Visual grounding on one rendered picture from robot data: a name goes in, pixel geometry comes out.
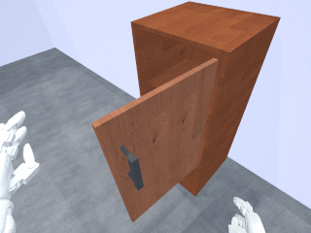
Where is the cupboard door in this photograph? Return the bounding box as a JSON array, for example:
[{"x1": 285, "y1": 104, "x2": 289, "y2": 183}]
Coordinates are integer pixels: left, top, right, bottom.
[{"x1": 91, "y1": 58, "x2": 219, "y2": 222}]

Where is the robot right hand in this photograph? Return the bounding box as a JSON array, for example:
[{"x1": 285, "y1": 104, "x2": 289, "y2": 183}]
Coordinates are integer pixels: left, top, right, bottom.
[{"x1": 228, "y1": 197, "x2": 265, "y2": 233}]

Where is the robot left hand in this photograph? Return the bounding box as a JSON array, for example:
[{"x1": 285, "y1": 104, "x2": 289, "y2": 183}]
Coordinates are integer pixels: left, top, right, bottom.
[{"x1": 0, "y1": 111, "x2": 40, "y2": 200}]

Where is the handle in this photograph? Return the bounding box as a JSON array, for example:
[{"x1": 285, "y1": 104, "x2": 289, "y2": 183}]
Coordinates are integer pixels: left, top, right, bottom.
[{"x1": 120, "y1": 145, "x2": 144, "y2": 190}]

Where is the left robot forearm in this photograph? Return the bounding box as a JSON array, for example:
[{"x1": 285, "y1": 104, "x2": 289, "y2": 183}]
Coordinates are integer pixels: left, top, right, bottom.
[{"x1": 0, "y1": 199, "x2": 17, "y2": 233}]

